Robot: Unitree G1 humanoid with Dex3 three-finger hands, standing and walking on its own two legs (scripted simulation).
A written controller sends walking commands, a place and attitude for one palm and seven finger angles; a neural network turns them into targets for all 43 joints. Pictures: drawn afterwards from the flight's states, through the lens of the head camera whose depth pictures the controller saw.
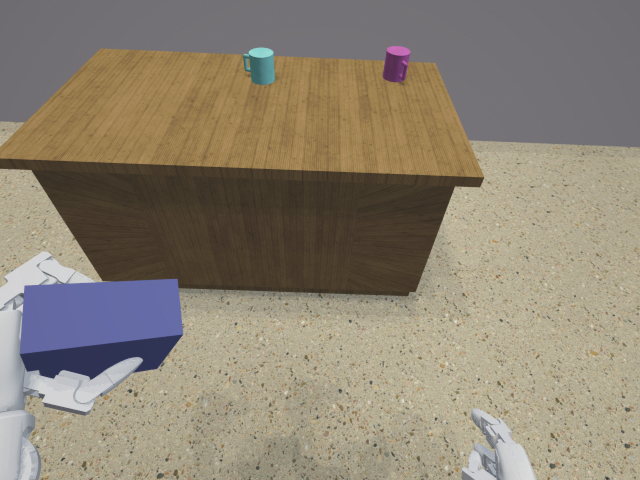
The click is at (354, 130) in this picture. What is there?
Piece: table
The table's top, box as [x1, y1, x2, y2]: [0, 48, 483, 186]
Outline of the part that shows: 0,147 0,168 456,186 479,186 483,179 483,175 435,63 408,62 405,79 401,82 390,82 382,77 384,61 274,56 275,80 270,84 259,85 251,81 250,72 244,70 242,55 239,54 100,48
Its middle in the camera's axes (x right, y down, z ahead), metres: -0.20 -0.41 +1.18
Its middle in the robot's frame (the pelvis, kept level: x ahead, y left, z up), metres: +1.14 +0.26 -0.13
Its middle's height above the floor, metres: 0.65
